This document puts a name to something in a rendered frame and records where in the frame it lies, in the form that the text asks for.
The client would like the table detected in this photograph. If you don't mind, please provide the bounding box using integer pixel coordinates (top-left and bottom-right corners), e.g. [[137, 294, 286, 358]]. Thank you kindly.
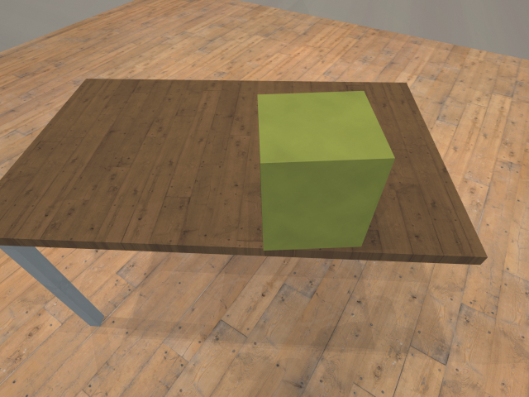
[[0, 79, 488, 327]]

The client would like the carton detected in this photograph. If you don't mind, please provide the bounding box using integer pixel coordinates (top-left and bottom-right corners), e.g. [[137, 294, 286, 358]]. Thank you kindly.
[[257, 91, 395, 251]]

